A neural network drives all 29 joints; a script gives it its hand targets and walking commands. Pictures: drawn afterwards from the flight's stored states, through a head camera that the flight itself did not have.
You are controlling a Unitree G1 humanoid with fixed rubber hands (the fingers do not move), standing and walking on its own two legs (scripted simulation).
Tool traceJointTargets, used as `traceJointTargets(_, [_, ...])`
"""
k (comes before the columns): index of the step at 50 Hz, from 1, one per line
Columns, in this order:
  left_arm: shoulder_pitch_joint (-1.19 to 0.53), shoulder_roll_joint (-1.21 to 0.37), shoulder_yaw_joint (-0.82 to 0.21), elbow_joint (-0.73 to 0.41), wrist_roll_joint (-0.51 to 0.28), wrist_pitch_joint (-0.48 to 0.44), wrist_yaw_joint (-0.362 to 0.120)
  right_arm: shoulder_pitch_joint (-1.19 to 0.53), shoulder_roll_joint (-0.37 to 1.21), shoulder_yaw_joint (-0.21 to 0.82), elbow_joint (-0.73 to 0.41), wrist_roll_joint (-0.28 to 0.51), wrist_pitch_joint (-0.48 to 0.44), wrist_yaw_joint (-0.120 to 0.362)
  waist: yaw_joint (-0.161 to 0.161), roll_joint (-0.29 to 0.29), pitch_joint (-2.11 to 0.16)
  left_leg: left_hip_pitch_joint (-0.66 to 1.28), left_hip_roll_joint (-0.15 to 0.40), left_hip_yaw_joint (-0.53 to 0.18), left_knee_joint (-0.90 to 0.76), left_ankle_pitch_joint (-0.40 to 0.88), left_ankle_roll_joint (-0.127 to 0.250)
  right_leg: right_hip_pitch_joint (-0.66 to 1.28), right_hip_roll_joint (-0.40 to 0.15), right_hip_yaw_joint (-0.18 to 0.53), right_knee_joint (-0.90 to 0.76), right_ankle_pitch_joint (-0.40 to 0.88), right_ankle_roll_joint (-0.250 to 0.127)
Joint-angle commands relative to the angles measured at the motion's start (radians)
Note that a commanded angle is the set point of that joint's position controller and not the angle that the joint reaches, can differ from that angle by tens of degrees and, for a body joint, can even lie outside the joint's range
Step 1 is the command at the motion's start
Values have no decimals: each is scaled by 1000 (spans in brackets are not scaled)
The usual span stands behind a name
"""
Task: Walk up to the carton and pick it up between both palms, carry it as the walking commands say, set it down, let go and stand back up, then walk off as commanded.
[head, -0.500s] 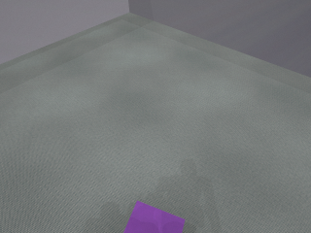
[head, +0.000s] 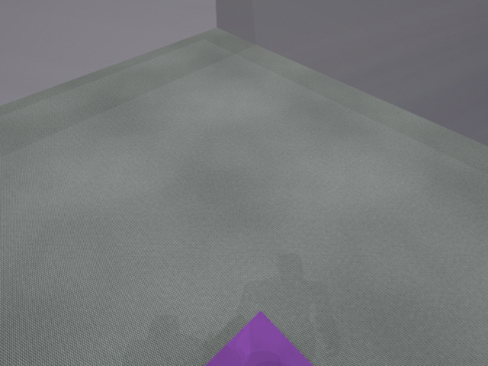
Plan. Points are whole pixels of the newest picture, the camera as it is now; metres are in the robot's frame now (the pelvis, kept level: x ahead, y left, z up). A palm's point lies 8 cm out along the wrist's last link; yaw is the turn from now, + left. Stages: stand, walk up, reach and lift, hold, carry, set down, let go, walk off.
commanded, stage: walk off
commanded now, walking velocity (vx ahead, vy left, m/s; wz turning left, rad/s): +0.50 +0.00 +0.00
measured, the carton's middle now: out of the picture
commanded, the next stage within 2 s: stand in 0.22 s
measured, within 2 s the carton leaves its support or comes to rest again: rests again in 1.86 s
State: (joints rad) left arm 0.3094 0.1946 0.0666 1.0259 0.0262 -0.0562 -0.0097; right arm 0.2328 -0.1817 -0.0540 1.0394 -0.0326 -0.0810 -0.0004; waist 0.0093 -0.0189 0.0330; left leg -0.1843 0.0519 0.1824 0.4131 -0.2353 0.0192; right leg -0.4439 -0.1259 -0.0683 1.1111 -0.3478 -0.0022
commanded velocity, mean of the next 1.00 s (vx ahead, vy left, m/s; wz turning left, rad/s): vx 0.10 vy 0.00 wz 0.00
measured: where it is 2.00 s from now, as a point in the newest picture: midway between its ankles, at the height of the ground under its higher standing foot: outside the picture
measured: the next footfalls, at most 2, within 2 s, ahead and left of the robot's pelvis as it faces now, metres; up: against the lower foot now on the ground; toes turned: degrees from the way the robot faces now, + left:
right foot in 0.26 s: +0.24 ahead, -0.16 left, +0.00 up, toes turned -10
left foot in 0.62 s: +0.28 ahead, +0.09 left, +0.00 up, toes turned +8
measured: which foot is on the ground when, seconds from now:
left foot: down 0.00-0.26, up 0.28-0.60, down 0.62-1.00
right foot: up 0.00-0.24, down 0.26-1.00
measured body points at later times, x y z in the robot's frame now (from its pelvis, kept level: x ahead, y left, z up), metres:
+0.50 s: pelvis +0.18 -0.05 +0.00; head +0.22 -0.06 +0.45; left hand +0.18 +0.18 -0.14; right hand +0.26 -0.29 -0.15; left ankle +0.19 +0.09 -0.70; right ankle +0.20 -0.16 -0.74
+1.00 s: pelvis +0.23 -0.01 +0.00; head +0.24 +0.00 +0.45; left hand +0.23 +0.22 -0.16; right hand +0.25 -0.24 -0.15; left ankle +0.24 +0.09 -0.74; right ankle +0.20 -0.16 -0.74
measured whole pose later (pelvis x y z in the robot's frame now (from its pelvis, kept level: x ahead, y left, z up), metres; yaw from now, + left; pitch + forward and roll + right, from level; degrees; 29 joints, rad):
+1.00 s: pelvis +0.23 -0.01 +0.00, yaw +0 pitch -2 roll +0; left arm 0.27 0.16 0.02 1.13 0.02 0.00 0.04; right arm 0.25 -0.15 -0.02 1.11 0.00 -0.03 -0.04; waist 0.00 -0.02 0.03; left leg -0.13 0.01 0.14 0.36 -0.20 0.03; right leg -0.06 -0.12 -0.15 0.35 -0.24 0.07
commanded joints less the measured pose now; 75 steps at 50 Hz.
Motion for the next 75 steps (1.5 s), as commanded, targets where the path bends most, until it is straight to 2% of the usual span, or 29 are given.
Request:
traceJointTargets(1, [22,1,7,-51,11,16,-17,126,-83,-6,19,8,-25,-11,0,120,22,103,223,-207,-220,293,94,-163,-27,11,-66,75,18])
traceJointTargets(9, [-264,14,-11,-148,-4,17,-27,227,-126,-10,59,2,-17,2,-53,172,58,77,224,-146,-213,245,97,31,47,-90,-512,119,25])
traceJointTargets(12, [-97,58,5,-84,10,-6,-13,214,-127,-11,64,17,-3,-1,40,88,-23,16,176,-67,59,402,54,342,94,-116,-671,200,-15])
traceJointTargets(13, [70,123,25,-36,33,-22,0,214,-100,0,54,25,-4,-5,105,29,-118,-140,127,-33,266,324,14,589,4,-25,-637,241,-53])
traceJointTargets(14, [196,248,50,-14,37,-26,13,235,2,24,3,44,-7,-6,148,-254,-250,-415,22,27,615,-147,-48,826,-320,325,-716,342,-157])
traceJointTargets(15, [249,271,60,21,-2,-16,16,161,-89,-12,-17,27,0,-15,152,-191,-253,-423,17,-105,785,-363,-37,708,-382,435,-785,633,-221])
traceJointTargets(16, [134,221,42,-1,-1,-20,15,138,-75,-14,-25,29,7,-17,97,-127,-150,-460,65,-141,847,-336,-39,619,-359,311,-754,780,-221])
traceJointTargets(18, [-28,109,7,-31,0,-30,15,161,-10,-2,0,25,15,-16,18,-81,-39,-378,113,-163,733,-229,-44,402,-253,140,-783,784,-149])
traceJointTargets(20, [-44,69,-15,-17,8,-35,23,194,-17,-12,14,10,38,-7,-27,-95,-36,-280,72,-130,634,-176,-62,330,-184,65,-798,853,-108])
traceJointTargets(23, [-28,86,-18,11,4,-49,24,162,14,-6,8,13,68,-7,-48,-129,-56,-180,29,-104,426,-118,-75,292,-139,-12,-792,887,-109])
traceJointTargets(26, [32,62,-30,45,-2,-40,26,64,6,-1,-6,17,80,-12,-16,-140,-61,-132,-9,-74,258,-41,-82,319,-120,-11,-778,844,-97])
traceJointTargets(28, [38,90,-24,53,-7,-26,28,41,0,4,-11,17,78,-14,-17,-155,-71,-66,-9,-73,140,25,-79,320,-125,-3,-756,701,-87])
traceJointTargets(30, [46,88,-20,58,-13,-8,29,42,-32,3,-8,7,66,-22,-31,-92,-57,105,25,-87,-61,175,-71,222,-104,3,-725,442,-40])
traceJointTargets(32, [84,4,-38,45,-15,0,31,82,-137,-5,-8,0,47,-32,-22,114,-87,285,265,-243,-10,575,-20,58,-29,-44,-666,48,35])
traceJointTargets(33, [118,-27,-49,63,-22,21,38,38,-143,-2,0,19,54,-34,-11,209,-83,112,270,-240,-58,464,45,201,-11,-56,-700,-6,63])
traceJointTargets(35, [102,21,-46,72,-7,41,41,-50,-86,16,-12,28,62,-33,6,170,10,17,176,-227,-110,251,19,246,-3,-41,-742,90,72])
traceJointTargets(38, [115,33,-42,93,-2,44,39,-22,-75,21,7,34,59,-41,4,84,20,38,117,-171,-98,295,-12,299,-35,-30,-779,215,72])
traceJointTargets(51, [55,26,-39,117,-11,54,52,61,-54,27,52,27,46,-39,7,23,23,37,85,-156,-125,305,2,356,-46,-39,-811,215,59])
traceJointTargets(53, [22,72,-22,104,-15,63,58,41,-137,-1,4,14,43,-48,-29,5,28,99,163,-170,-94,341,0,238,-23,-59,-726,208,74])
traceJointTargets(54, [-9,89,-9,83,-14,72,56,103,-198,-25,8,10,47,-57,-67,61,11,164,231,-233,-92,358,34,131,12,-72,-614,150,80])
traceJointTargets(56, [-102,88,15,15,-2,104,45,230,-233,-50,26,-9,58,-80,-136,159,-6,155,432,-353,-117,420,172,-63,39,0,-159,-252,67])
traceJointTargets(57, [-125,63,21,-8,-3,116,39,216,-226,-51,19,-8,65,-88,-121,129,-12,93,475,-324,-124,420,192,-100,4,60,-13,-247,54])
traceJointTargets(60, [-150,51,31,-78,6,124,12,101,-186,-48,-19,-13,79,-93,-52,137,5,0,414,-195,-151,154,113,-138,-39,107,34,-70,60])
traceJointTargets(70, [-167,85,17,-231,-5,143,-78,11,-332,-114,-79,10,99,-67,1,264,-52,-58,426,16,-27,164,23,121,36,-99,-431,-1,59])
traceJointTargets(71, [-132,91,21,-221,2,140,-72,-8,-332,-116,-83,22,104,-63,32,243,-57,-71,416,36,34,112,-2,180,51,-119,-521,50,49])
traceJointTargets(72, [-63,136,36,-188,18,134,-66,3,-300,-110,-85,20,109,-60,68,135,-100,-115,366,75,213,12,-34,291,69,-79,-597,65,30])
traceJointTargets(73, [1,210,50,-158,26,124,-56,8,-206,-82,-98,8,122,-44,105,-143,-62,-311,254,123,523,-371,-68,357,-21,69,-731,216,-22])
traceJointTargets(74, [59,369,69,-174,7,110,-54,-110,-139,-64,-184,12,157,-49,153,-419,-53,-528,81,26,772,-563,-129,286,-200,473,-839,485,-147])
traceJointTargets(75, [1,358,57,-184,-4,102,-51,-104,-163,-59,-194,16,174,-59,95,-312,-87,-535,128,-97,858,-483,-110,300,-178,401,-804,502,-188])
